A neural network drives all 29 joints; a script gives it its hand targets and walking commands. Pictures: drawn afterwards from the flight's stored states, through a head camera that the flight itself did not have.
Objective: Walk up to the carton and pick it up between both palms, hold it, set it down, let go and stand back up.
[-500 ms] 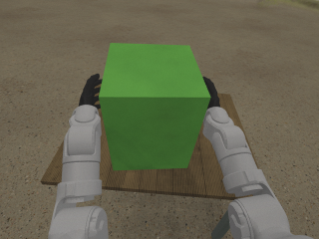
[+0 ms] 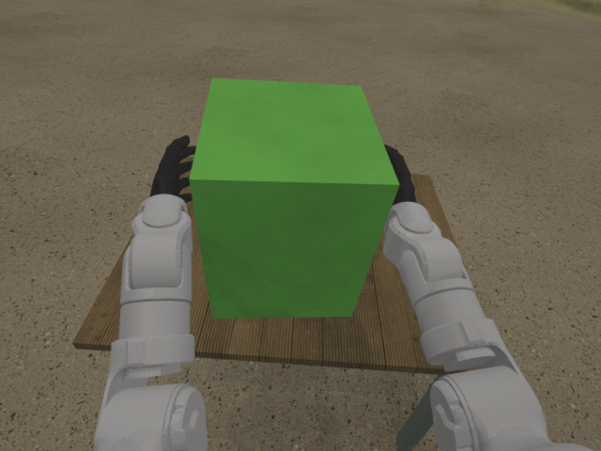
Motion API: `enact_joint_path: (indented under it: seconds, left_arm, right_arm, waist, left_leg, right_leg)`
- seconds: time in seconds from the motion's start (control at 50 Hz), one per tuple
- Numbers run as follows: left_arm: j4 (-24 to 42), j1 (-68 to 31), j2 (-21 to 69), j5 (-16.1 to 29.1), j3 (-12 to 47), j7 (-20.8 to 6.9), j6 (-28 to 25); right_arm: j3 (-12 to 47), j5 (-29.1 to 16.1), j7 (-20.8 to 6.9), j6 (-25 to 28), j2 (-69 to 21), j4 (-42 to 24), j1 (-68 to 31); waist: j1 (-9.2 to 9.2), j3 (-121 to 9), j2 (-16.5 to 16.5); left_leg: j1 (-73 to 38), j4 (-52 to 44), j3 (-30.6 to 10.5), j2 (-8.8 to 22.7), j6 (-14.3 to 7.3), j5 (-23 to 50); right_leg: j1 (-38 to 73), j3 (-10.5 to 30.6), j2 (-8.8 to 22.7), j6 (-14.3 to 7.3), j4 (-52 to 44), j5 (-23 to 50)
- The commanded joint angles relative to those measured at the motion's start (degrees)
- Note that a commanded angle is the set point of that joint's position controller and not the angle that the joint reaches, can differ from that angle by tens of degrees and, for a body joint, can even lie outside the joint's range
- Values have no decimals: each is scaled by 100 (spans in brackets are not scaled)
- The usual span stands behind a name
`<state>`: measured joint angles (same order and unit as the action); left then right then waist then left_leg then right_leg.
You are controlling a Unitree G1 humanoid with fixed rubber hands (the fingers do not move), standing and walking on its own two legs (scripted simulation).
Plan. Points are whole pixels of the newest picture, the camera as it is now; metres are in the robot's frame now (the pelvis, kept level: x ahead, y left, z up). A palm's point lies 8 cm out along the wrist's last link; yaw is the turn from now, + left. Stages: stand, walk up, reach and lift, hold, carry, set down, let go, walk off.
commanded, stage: hold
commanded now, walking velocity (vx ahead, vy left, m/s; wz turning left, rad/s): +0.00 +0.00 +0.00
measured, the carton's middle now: (285, 203) +0.39 +0.01 +0.16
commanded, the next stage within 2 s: none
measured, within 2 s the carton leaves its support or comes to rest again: neither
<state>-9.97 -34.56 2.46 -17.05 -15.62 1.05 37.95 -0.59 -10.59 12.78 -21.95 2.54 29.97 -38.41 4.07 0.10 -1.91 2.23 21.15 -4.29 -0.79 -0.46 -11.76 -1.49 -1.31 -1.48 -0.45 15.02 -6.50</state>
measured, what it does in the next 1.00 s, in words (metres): stands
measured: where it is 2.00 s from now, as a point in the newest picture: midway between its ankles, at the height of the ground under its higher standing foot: outside the picture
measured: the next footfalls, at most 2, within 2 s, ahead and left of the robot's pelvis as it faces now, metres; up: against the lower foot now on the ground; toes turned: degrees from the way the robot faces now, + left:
none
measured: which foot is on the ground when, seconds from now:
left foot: down 0.00-1.00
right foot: down 0.00-1.00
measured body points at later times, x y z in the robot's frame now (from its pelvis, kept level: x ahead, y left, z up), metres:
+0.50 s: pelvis +0.01 +0.00 +0.00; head -0.02 +0.02 +0.45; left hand +0.39 +0.14 +0.18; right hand +0.38 -0.15 +0.17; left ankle +0.01 +0.11 -0.75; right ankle +0.03 -0.11 -0.75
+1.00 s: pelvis +0.00 +0.00 +0.00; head -0.03 +0.02 +0.45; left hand +0.38 +0.15 +0.18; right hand +0.38 -0.15 +0.17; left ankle +0.01 +0.11 -0.75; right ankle +0.03 -0.11 -0.75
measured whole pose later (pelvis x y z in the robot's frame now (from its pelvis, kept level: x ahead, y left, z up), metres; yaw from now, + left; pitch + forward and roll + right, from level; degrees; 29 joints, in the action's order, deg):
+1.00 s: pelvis +0.00 +0.00 +0.00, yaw +0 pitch -7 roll -1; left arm -8.1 -34.2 1.7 -18.0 -13.8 0.1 38.2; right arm -0.7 -9.3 13.3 -20.4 1.7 26.9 -35.9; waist 4.3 1.8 -2.7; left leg 1.9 20.2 -3.8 -0.7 -0.3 -11.4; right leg -1.6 -1.7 -1.4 -0.7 15.0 -6.6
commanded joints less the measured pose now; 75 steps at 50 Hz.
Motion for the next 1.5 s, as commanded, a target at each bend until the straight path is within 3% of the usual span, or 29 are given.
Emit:
enact_joint_path:
  seconds: [0.0, 0.02, 0.04, 0.06, 0.22, 0.32, 0.44, 0.86, 1.2, 1.48]
  left_arm:
    - [603, -3844, 3504, 946, 2873, -908, -296]
    - [610, -3843, 3503, 952, 2881, -913, -297]
    - [84, -3758, 3331, 730, 2715, -971, -242]
    - [148, -3791, 3388, 702, 2646, -1025, -250]
    - [767, -3815, 3636, 1063, 3271, -888, -445]
    - [878, -3409, 3450, 891, 3087, -920, -344]
    - [1263, -3237, 3346, 901, 3191, -959, -257]
    - [816, -3495, 3400, 855, 3104, -984, -233]
    - [872, -3449, 3411, 841, 3093, -965, -299]
    - [896, -3453, 3403, 865, 3138, -949, -294]
  right_arm:
    - [2104, -515, -620, 563, -3745, -2037, -4596]
    - [2103, -511, -615, 560, -3744, -2041, -4586]
    - [1805, -283, -609, 474, -3508, -1493, -4219]
    - [1725, -201, -649, 528, -3575, -1527, -4241]
    - [2295, -509, -617, 773, -3696, -2483, -4562]
    - [2399, -546, -572, 715, -3577, -2434, -4185]
    - [2583, -676, -494, 675, -3547, -2799, -4035]
    - [2174, -324, -626, 732, -3509, -2395, -4284]
    - [2280, -408, -588, 835, -3544, -2383, -4261]
    - [2265, -375, -595, 815, -3539, -2424, -4252]
  waist:
    - [63, -2352, 331]
    - [76, -2355, 333]
    - [209, -1576, 245]
    - [140, -1600, 221]
    - [167, -2832, 455]
    - [76, -2547, 332]
    - [90, -2545, 324]
    - [101, -2224, 331]
    - [110, -2326, 347]
    - [108, -2274, 330]
  left_leg:
    - [-143, -241, 310, -193, 211, 1476]
    - [-141, -239, 308, -194, 214, 1475]
    - [-28, -482, 331, -122, 224, 845]
    - [52, -589, 356, -105, 187, 567]
    - [-555, -33, 243, -136, 345, 2057]
    - [-500, -113, 256, -132, 290, 2030]
    - [-562, -38, 261, -161, 309, 2314]
    - [-411, -304, 328, -95, 208, 1408]
    - [-531, -169, 314, -128, 249, 1850]
    - [-479, -222, 314, -119, 224, 1655]
  right_leg:
    - [1058, -172, -172, 226, 8, 809]
    - [1066, -173, -170, 229, 12, 826]
    - [693, -205, -135, 228, -150, 231]
    - [639, -238, -116, 227, -172, -50]
    - [908, -237, -204, 241, 73, 1226]
    - [1021, -226, -186, 257, 62, 1270]
    - [1201, -212, -189, 295, 111, 1720]
    - [815, -257, -139, 207, -35, 650]
    - [968, -257, -151, 240, 0, 1066]
    - [907, -255, -142, 236, -16, 899]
